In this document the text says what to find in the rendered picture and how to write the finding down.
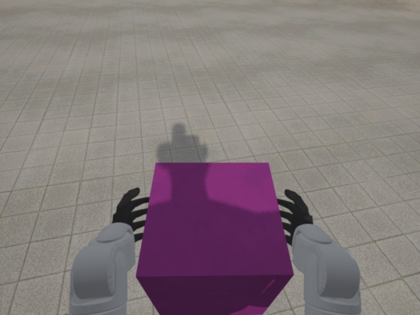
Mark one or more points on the left robot forearm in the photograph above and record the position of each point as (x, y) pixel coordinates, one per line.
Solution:
(98, 280)

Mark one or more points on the robot left hand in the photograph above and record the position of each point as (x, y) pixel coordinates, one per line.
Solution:
(123, 212)

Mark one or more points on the robot right hand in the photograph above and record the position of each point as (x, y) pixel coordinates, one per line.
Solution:
(299, 216)

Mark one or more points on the right robot forearm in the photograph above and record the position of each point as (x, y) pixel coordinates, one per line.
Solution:
(331, 273)

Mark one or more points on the carton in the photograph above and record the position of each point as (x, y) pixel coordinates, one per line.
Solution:
(213, 241)

